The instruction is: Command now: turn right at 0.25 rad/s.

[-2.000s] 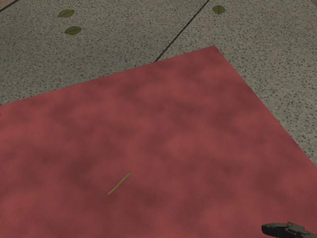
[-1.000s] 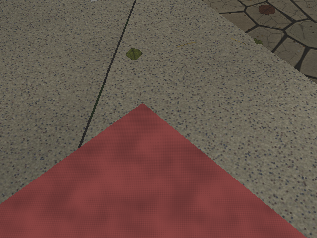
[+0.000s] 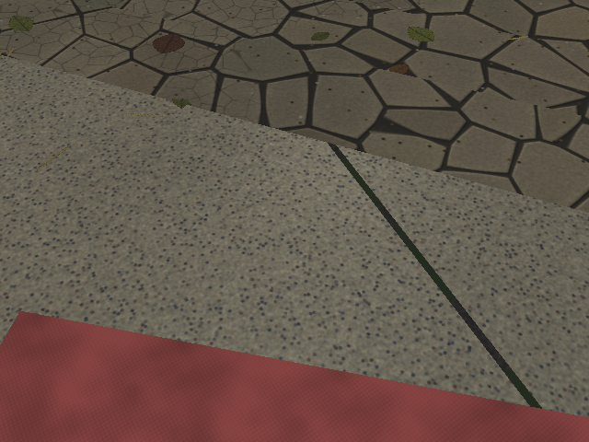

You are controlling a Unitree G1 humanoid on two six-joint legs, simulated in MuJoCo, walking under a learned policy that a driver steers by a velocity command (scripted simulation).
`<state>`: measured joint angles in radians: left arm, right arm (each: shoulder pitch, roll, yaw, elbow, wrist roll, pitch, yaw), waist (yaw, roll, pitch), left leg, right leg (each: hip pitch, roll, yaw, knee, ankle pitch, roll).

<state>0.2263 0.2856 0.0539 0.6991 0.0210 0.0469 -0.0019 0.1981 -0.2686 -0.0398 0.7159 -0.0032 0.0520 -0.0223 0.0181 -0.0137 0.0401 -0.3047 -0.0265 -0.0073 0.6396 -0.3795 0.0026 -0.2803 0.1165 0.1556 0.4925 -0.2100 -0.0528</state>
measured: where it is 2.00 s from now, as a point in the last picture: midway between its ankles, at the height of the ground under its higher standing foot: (313, 291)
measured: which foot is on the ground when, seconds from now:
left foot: up 0.00-0.02, down 0.04-0.44, up 0.46-0.90, down 0.92-1.00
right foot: down 0.00-0.04, up 0.06-0.42, down 0.44-0.94, up 0.96-1.00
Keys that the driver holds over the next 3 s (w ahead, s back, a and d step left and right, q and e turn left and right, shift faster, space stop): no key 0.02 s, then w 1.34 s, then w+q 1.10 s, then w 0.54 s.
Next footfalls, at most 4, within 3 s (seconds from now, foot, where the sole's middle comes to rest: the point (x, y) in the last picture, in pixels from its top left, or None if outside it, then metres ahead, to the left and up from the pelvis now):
0.04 left None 0.04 0.11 -0.77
0.44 right None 0.14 -0.11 -0.77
0.92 left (281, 441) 0.48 0.07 -0.77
1.48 right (356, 319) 0.78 -0.11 -0.77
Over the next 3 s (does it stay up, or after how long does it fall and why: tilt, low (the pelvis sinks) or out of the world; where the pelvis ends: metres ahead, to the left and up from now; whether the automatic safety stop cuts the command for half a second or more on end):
stays up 1.36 0.25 0.00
